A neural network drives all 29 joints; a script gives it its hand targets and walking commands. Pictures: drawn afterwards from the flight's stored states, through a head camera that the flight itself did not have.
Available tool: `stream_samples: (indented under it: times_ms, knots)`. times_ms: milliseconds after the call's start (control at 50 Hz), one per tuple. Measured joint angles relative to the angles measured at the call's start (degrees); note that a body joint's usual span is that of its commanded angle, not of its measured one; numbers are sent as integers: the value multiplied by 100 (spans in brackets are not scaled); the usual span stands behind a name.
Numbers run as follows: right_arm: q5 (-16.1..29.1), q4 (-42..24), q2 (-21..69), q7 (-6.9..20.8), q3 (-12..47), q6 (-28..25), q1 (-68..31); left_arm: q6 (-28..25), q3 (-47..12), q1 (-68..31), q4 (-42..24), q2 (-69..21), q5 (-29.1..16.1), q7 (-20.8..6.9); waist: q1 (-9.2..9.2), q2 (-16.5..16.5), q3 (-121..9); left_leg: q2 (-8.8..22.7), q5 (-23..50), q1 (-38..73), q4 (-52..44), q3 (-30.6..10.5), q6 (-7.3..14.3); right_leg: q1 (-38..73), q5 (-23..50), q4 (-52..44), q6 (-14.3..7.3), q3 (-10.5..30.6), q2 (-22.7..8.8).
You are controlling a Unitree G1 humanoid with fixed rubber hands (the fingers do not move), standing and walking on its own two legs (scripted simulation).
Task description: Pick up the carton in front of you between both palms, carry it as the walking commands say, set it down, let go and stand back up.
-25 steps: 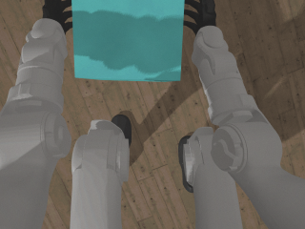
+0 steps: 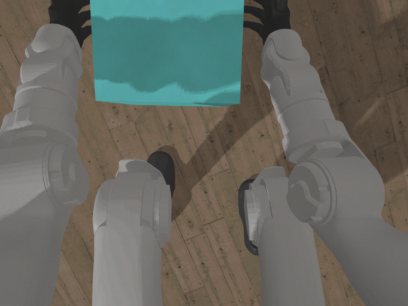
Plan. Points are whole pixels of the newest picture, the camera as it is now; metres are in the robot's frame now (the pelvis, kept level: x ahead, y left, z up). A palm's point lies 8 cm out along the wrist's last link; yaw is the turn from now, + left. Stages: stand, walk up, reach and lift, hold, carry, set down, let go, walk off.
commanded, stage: set down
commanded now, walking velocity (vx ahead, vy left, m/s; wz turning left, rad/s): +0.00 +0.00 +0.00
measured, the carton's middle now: (174, 50) +0.51 +0.13 -0.25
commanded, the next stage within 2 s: let go in 1.32 s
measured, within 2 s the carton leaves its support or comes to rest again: neither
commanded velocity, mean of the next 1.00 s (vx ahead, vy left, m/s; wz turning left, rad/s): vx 0.00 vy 0.00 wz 0.00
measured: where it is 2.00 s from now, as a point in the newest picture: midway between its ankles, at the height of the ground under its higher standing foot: (208, 217)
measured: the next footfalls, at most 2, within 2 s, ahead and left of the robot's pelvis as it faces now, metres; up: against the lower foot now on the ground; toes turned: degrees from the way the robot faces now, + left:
none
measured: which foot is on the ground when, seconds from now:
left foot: down 0.00-1.00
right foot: down 0.00-1.00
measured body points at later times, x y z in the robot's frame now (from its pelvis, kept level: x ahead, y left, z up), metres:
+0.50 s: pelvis +0.00 +0.00 +0.02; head +0.34 +0.08 +0.30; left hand +0.50 +0.33 -0.12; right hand +0.55 -0.05 -0.12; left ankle +0.15 +0.14 -0.34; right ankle +0.10 -0.12 -0.34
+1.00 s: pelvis +0.02 +0.01 +0.15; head +0.33 +0.09 +0.46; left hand +0.50 +0.34 +0.03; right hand +0.54 -0.05 +0.03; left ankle +0.14 +0.14 -0.34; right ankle +0.10 -0.12 -0.34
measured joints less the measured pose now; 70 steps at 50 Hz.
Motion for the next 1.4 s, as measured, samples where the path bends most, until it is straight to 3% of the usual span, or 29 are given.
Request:
stream_samples:
  times_ms: [40, 120, 220, 300, 380, 500, 660, 780, 1020, 1400]
  knots:
    - [142, 159, -112, -57, 301, 4, -33, -176, 37, -7, 180, 34, -44, 26, -27, 23, 98, -16, 0, 46, 14, 2, -3, 60, -18, 17, 16, 2, -16]
    - [750, 349, -436, -282, 948, -47, 80, -516, -110, 144, 473, 225, -448, 331, -79, 55, 371, -17, -13, 138, 15, 21, 19, 170, -44, 9, 51, 21, -24]
    - [1565, -33, -864, -393, 1647, -96, 318, -731, -396, 370, 176, 546, -1064, 433, -98, 66, 781, 4, -26, 285, 33, 60, 63, 322, -53, 23, 75, 50, -29]
    - [1825, -458, -948, -474, 1879, -20, 388, -690, -586, 394, -156, 733, -1386, 375, -96, 65, 835, 3, -23, 318, 58, 63, 68, 366, -59, 46, 80, 50, -35]
    - [1724, -813, -867, -570, 1765, 127, 476, -515, -671, 389, -484, 736, -1448, 305, -104, 79, 660, -77, 7, 339, 18, 46, 48, 423, -89, 28, 56, 20, -118]
    - [1408, -1268, -569, -708, 1346, 414, 833, -115, -587, 720, -1168, 456, -1139, 272, -89, 55, 140, -208, -12, 606, -320, -28, -14, 742, -145, -328, -54, -70, -277]
    - [961, -1036, -322, -631, 794, 483, 1115, 91, -352, 1169, -1277, 186, -702, 232, -124, 104, -776, -268, 28, 1001, -1179, -85, -16, 1152, -17, -1291, -129, -121, -402]
    - [913, -1142, -311, -565, 741, 458, 1358, 128, -247, 1370, -1424, 113, -549, 190, -172, 162, -1236, -264, 82, 1195, -1699, -73, 21, 1341, 105, -1873, -126, -98, -439]
    - [881, -2017, -191, -527, 826, 640, 2105, 383, -76, 1981, -2195, -43, -402, 51, -244, 234, -1577, -289, 230, 2049, -2886, 16, 87, 2159, 353, -3117, -129, 9, -556]
    - [544, -1882, -76, -193, 627, 401, 2887, 189, 86, 2577, -2031, -347, 46, -105, -361, 298, -1982, -357, 771, 4020, -5206, 93, 167, 4074, 1041, -5523, -140, 130, -768]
